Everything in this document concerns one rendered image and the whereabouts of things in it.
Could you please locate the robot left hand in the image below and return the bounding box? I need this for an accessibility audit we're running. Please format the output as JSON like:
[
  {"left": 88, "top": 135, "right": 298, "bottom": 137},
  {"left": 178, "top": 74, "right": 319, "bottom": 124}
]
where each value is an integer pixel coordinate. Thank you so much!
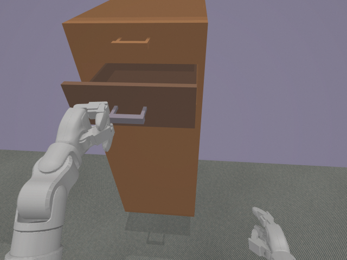
[{"left": 55, "top": 101, "right": 115, "bottom": 157}]

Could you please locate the robot left forearm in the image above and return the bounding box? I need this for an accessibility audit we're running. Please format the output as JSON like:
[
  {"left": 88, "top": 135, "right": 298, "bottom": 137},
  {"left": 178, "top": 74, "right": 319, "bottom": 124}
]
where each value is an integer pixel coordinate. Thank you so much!
[{"left": 4, "top": 142, "right": 82, "bottom": 260}]

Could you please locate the drawer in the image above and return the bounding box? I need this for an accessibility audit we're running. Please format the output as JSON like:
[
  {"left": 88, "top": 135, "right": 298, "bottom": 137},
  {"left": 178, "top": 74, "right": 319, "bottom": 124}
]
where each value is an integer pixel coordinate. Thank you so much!
[{"left": 61, "top": 63, "right": 197, "bottom": 128}]

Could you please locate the handle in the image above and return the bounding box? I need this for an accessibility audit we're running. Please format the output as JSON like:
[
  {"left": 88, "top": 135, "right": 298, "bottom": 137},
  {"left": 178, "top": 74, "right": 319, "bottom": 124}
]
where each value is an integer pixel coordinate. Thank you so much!
[
  {"left": 109, "top": 106, "right": 147, "bottom": 124},
  {"left": 111, "top": 41, "right": 149, "bottom": 50}
]

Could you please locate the cabinet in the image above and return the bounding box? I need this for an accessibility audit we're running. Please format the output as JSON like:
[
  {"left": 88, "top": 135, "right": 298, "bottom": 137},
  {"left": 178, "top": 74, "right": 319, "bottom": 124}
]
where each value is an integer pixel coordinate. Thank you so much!
[{"left": 62, "top": 0, "right": 208, "bottom": 217}]

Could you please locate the robot right hand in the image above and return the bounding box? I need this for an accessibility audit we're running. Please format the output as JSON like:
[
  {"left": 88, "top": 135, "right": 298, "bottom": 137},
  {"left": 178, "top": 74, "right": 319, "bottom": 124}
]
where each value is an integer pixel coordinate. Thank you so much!
[{"left": 248, "top": 207, "right": 290, "bottom": 260}]

